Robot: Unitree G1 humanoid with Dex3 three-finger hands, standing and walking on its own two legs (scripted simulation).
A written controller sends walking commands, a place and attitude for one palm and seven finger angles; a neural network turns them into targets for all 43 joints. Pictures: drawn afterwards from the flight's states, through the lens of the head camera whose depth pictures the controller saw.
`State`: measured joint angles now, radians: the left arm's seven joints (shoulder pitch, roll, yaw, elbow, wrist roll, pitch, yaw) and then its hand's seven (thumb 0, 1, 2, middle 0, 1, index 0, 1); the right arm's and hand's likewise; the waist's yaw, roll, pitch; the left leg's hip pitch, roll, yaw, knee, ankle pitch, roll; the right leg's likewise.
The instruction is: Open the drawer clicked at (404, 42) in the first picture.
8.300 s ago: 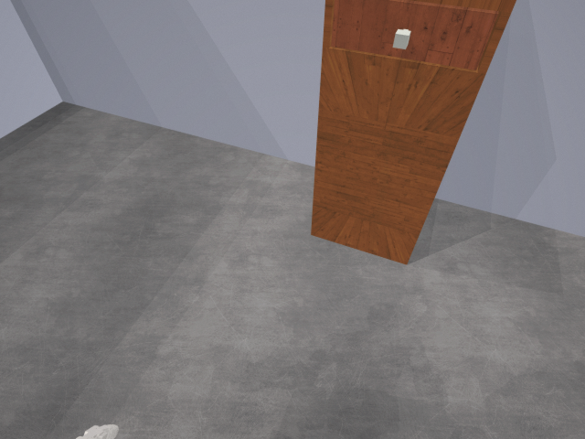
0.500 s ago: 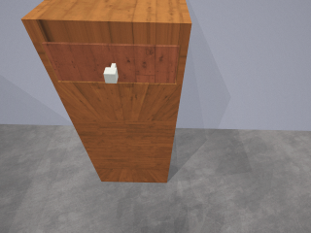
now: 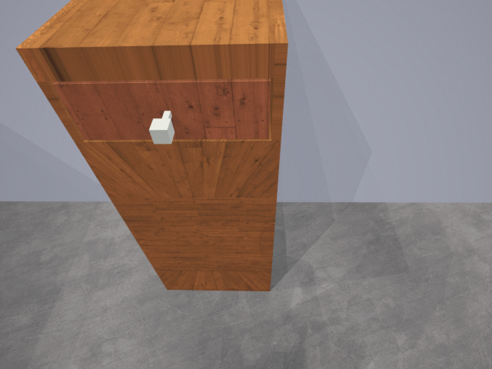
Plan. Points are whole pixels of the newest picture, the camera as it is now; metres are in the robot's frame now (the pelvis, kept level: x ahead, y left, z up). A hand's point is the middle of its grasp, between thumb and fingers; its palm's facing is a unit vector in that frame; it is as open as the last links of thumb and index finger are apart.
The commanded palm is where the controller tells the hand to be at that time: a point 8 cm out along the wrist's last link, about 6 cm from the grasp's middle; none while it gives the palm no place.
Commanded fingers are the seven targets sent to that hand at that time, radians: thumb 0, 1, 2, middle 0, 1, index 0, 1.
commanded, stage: come to a stop and stand still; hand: left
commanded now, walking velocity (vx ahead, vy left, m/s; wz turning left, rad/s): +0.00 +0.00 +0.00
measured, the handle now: (164, 125) +0.49 +0.18 +0.13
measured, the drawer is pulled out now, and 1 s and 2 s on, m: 0.00 0.00 0.00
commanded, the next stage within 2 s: look again from close up in 0.74 s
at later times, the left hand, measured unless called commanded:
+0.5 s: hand out of the picture +0.01 +0.14 -0.17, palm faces +0.03 -0.98 -0.22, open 7.3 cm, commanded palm none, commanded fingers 0.00 0.90 0.90 -0.20 -0.30 -0.20 -0.30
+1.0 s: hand out of the picture +0.02 +0.13 -0.17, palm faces +0.05 -0.98 -0.21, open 7.3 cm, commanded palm none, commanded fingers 0.00 0.90 0.90 -0.20 -0.30 -0.20 -0.30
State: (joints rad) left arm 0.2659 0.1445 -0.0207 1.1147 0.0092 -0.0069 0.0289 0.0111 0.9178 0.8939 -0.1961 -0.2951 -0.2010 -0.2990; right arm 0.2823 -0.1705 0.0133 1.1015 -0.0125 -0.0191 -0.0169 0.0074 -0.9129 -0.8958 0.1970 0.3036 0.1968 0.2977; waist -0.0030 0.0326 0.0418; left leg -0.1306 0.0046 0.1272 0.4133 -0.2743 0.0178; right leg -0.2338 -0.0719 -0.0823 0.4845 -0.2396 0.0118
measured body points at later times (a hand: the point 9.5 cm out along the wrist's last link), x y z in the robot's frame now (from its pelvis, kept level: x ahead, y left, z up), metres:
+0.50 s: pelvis +0.02 -0.04 +0.00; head +0.04 -0.05 +0.45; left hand +0.01 +0.19 -0.15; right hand +0.01 -0.25 -0.17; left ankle -0.03 +0.10 -0.74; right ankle +0.01 -0.12 -0.74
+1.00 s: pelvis +0.02 -0.04 +0.00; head +0.04 -0.05 +0.45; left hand +0.02 +0.19 -0.16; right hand +0.02 -0.25 -0.17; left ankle -0.03 +0.10 -0.74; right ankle +0.01 -0.12 -0.74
